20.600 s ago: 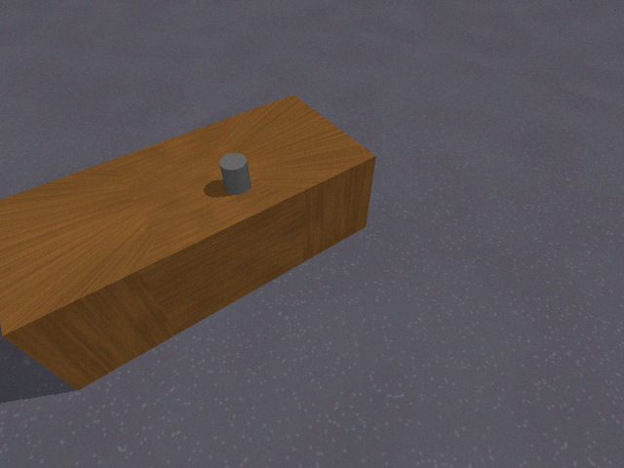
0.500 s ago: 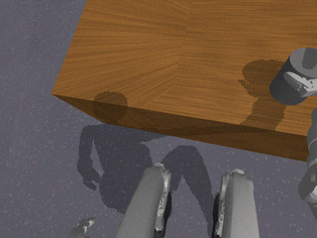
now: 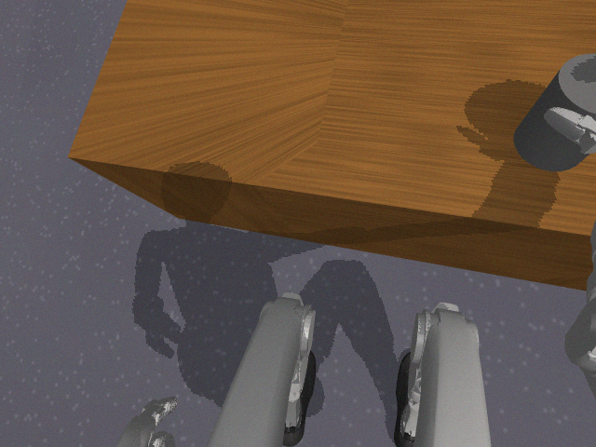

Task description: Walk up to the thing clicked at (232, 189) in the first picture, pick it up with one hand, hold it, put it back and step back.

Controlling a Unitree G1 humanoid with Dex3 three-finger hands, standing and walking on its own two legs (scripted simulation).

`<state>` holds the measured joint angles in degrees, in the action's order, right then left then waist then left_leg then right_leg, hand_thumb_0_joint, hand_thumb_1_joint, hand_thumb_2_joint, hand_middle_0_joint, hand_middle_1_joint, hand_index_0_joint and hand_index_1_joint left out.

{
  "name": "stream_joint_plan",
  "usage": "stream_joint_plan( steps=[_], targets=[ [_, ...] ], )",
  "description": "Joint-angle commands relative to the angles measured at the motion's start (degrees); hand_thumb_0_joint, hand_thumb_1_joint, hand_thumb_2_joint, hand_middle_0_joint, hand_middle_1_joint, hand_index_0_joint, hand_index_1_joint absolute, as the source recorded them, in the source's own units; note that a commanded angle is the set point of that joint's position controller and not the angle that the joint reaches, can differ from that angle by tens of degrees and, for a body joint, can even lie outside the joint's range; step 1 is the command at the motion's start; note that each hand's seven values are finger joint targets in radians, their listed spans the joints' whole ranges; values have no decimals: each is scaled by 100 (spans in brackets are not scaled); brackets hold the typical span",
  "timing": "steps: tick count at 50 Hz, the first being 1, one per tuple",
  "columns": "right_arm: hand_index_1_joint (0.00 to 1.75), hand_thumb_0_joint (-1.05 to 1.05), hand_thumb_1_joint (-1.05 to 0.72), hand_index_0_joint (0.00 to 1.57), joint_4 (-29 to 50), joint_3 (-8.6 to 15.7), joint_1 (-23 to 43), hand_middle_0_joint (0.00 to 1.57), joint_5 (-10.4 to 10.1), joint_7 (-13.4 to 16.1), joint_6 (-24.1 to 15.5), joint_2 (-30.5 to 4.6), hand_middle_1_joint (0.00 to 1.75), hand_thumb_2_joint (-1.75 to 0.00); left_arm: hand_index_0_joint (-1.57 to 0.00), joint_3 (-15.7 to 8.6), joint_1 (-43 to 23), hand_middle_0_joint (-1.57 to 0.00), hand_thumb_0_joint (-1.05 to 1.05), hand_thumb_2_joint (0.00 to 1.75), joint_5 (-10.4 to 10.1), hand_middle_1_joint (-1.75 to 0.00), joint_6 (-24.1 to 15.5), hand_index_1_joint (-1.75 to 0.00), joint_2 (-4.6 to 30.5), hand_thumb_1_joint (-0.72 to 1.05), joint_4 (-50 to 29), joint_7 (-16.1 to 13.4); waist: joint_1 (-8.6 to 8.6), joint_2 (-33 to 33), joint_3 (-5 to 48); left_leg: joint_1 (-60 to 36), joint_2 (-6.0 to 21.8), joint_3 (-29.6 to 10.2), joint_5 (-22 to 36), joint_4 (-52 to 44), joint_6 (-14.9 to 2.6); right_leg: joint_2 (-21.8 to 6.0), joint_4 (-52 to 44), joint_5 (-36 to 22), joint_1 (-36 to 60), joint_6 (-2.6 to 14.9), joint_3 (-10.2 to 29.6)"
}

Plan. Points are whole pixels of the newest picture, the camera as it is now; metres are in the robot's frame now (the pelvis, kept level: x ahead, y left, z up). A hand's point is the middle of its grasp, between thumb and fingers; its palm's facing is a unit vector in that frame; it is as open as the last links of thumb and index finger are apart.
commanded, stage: open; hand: right
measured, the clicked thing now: (572, 116) +0.53 -0.27 -0.04
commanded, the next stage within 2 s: withdraw in 0.36 s
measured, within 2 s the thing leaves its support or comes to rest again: rests again in 0.36 s
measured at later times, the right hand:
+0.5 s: hand out of the picture +0.53 -0.28 +0.02, palm faces +0.36 +0.93 -0.01, open 14.9 cm
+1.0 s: hand out of the picture +0.49 -0.38 +0.11, palm faces +0.41 +0.90 -0.13, open 17.4 cm
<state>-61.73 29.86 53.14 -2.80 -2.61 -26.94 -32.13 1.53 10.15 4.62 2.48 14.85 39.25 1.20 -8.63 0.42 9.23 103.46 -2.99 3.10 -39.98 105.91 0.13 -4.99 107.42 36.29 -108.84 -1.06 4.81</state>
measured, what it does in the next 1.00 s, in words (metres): rises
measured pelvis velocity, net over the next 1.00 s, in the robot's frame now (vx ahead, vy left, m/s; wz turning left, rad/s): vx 0.01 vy -0.01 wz -0.01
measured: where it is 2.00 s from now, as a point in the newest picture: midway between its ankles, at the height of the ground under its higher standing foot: (350, 416)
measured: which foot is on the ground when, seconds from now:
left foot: down 0.00-1.00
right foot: down 0.00-1.00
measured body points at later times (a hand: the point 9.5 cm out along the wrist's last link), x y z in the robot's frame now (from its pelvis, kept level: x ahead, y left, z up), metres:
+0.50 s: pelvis +0.00 +0.00 +0.00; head +0.22 -0.04 +0.39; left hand +0.07 +0.28 -0.12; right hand +0.51 -0.33 +0.03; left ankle +0.06 +0.12 -0.46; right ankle +0.07 -0.13 -0.46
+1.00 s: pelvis +0.01 -0.01 +0.07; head +0.20 -0.06 +0.47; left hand +0.09 +0.26 -0.05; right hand +0.47 -0.43 +0.12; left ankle +0.06 +0.12 -0.46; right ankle +0.07 -0.13 -0.46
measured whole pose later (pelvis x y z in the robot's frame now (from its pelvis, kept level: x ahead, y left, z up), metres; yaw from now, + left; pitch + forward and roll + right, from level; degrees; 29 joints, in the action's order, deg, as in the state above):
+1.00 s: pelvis +0.01 -0.01 +0.07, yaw +0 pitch +33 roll +6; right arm -63.0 34.0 48.9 -2.8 -11.3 -17.0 -44.8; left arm 3.0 12.3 0.7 4.4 15.1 37.6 -0.4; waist -7.2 0.7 9.2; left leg 87.7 -3.3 3.8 -37.0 91.4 0.2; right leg -5.3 94.8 34.4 -93.8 -0.9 5.0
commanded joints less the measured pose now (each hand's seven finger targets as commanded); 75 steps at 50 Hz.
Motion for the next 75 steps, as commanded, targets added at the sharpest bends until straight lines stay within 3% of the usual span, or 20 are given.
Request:
stream_joint_plan(
  steps=[1, 9, 12, 21, 26, 31, 38, 47, 48, 49, 50, 53, 56, 61, 64, 68, 70, 71, 72, 75],
  targets=[
    [80, 0, 42, 97, 1840, 71, 2833, 94, -94, -46, -444, -1749, 79, -54, -19, -447, 1151, -18, 0, 90, 7, -30, -56, -29, 1251, 91, -180, -120, -25, 1414, 4374, -1798, -79, -26, 1843, -1348, -193, 118, -972, -1618, 3600, 287, -100],
    [51, 0, 46, 71, 969, -7, 2125, 69, -68, -21, -222, -1300, 51, -29, -19, -390, 1103, -19, 0, 90, -40, -30, -17, -30, 1151, 91, -212, -116, -53, 993, 3552, -1700, -92, 7, 1622, -1374, -202, 126, -1080, -1220, 2946, 290, -108],
    [47, 0, 49, 65, 1417, 105, 2420, 64, -29, -17, -247, -1589, 47, -26, -19, -440, 1118, -19, 0, 90, -34, -30, 14, -30, 1236, 91, -242, -114, 36, 1379, 3716, -1488, -82, 30, 1519, -1300, -252, 122, -1184, -1285, 3241, 250, -52],
    [28, 0, 49, 37, 1272, -14, 2425, 36, -73, -58, -202, -1396, 28, -18, -19, -470, 1137, -19, 0, 91, -51, -31, 37, -31, 1209, 90, -264, -123, -129, 910, 3749, -1765, -70, 17, 1574, -1397, -193, 132, -1030, -1117, 2889, 322, -91],
    [12, 0, 43, 13, 1008, 153, 2092, 13, 3, -76, -142, -1679, 12, -11, -19, -400, 1139, -19, 0, 90, -42, -30, 52, -30, 1201, 91, -273, -118, 2, 975, 3814, -1798, -76, 18, 1622, -1341, -188, 127, -967, -1246, 2947, 307, -122],
    [6, 0, 51, 6, 2100, 777, 2554, 6, -20, -68, -96, -2827, 6, -6, -19, -323, 1088, -19, 0, 91, -93, -29, 157, -30, 1212, 90, -546, -134, 280, 1304, 4896, -2624, -80, -70, 2112, -1467, -155, 107, -1115, -1853, 3570, 296, -169],
    [6, 0, 57, 5, 1716, 904, 1806, 4, -73, -355, 307, -3055, 6, -5, -18, -275, 1096, -19, 0, 90, -239, -29, 215, -29, 1196, 90, -539, -265, 223, 1247, 4203, -2850, -130, -51, 1871, -2065, -145, 91, -1670, -1578, 3851, 289, -183],
    [6, 0, 44, 6, 868, 368, 1004, 4, -445, -1185, 546, -2085, 6, -10, -19, -251, 1015, -19, 0, 88, -378, -28, -32, -28, 1218, 88, -409, -296, -89, 979, 2900, -2482, -100, 94, 1905, -2480, -192, 30, -2185, -1888, 4301, 286, 80],
    [6, 0, 38, 6, 24, 426, 564, 4, 468, -843, 1079, -3188, 6, -10, -19, -327, 1190, -20, 0, 90, -406, -29, 131, -30, 1287, 88, -403, -269, 287, 1130, 2961, -2814, -147, 18, 1906, -2876, -200, 53, -2614, -1998, 4876, 256, -67],
    [6, 0, 43, 6, 647, 259, 1065, 4, 355, -586, 1214, -2811, 6, -9, -19, -336, 1213, -20, 0, 91, -438, -30, 195, -31, 1271, 87, -561, -228, 66, 1197, 3085, -2897, -130, 38, 1951, -2986, -179, 12, -2708, -1991, 5075, 245, 17],
    [6, 0, 44, 6, 1207, 89, 1452, 4, 375, -470, 1250, -2770, 6, -9, -19, -426, 1278, -20, 0, 91, -449, -30, 222, -31, 1355, 87, -571, -215, 105, 1348, 3269, -3038, -97, 17, 1942, -3085, -179, 5, -2859, -1961, 5395, 229, 46],
    [6, 0, 44, 6, 1928, 427, 1793, 4, 651, -110, 1407, -3807, 6, -9, -19, -302, 1293, -20, 0, 92, -489, -30, 308, -31, 1242, 86, -671, -183, 383, 1835, 4165, -3886, -83, -25, 2263, -3518, -145, 61, -3260, -2389, 6379, 162, -14],
    [5, 0, 52, 5, 2198, 425, 1302, 5, 763, 292, 1543, -4043, 5, -3, -20, -300, 1339, -20, 0, 89, -501, -29, 373, -29, 1204, 88, -710, -236, 468, 2010, 4362, -4430, -88, -57, 2704, -3910, -110, 69, -3553, -3049, 7155, 167, -105],
    [7, 0, 45, 6, 638, 77, 666, 6, 819, 829, 1734, -3232, 7, -12, -20, -225, 1408, -20, 0, 90, -452, -29, 430, -30, 1039, 90, -382, -405, 168, 1369, 2268, -4912, -114, -82, 2716, -4783, -113, 134, -4300, -2523, 6606, 213, -266],
    [8, 0, 42, 7, 311, -144, 360, 7, 789, 914, 1799, -2789, 8, -13, -20, -266, 1361, -20, 0, 90, -470, -29, 368, -29, 1173, 90, -496, -440, 201, 1493, 2001, -5002, -114, 27, 2584, -5079, -164, 106, -4804, -2559, 7188, 124, -213],
    [8, 0, 40, 7, -387, -696, -802, 7, 626, 916, 2050, -1519, 8, -14, -20, -291, 1334, -20, 0, 90, -541, -29, 289, -29, 1116, 90, -670, -447, 193, 916, 1279, -5263, -135, 216, 2518, -5423, -203, 58, -5450, -2572, 7389, 83, 15],
    [8, 0, 30, 6, 98, -874, -1052, 6, 560, 917, 2176, -1363, 8, -16, -18, -388, 1329, -19, 0, 96, -592, -28, 276, -29, 1167, 98, -752, -462, 291, 852, 1311, -5602, -134, 210, 2516, -5651, -213, 65, -5694, -2529, 7589, 94, 1],
    [10, 0, 26, 8, 1307, -846, -811, 8, 707, 955, 2082, -1457, 10, -23, -20, -384, 1382, -20, 0, 90, -431, -29, 228, -29, 1139, 90, -844, -446, 340, 935, 1612, -5787, -97, 165, 2521, -5634, -205, 58, -5737, -2618, 7636, 138, 47],
    [10, 0, 29, 8, 1260, -1063, -1185, 8, 592, 967, 2104, -979, 10, -21, -20, -365, 1298, -20, 0, 90, -472, -29, 182, -29, 1056, 90, -842, -444, 292, 811, 1636, -5948, -100, 179, 2567, -5710, -208, 74, -5796, -2672, 7761, 155, 23],
    [8, 0, 37, 7, 1920, -903, -2405, 7, 304, 1085, 2035, -594, 8, -16, -20, -419, 1193, -20, 0, 90, -569, -29, 87, -29, 986, 90, -911, -501, 418, 453, 1405, -6190, -59, 175, 2477, -5881, -203, 128, -5952, -2510, 7747, 167, 2]
  ],
)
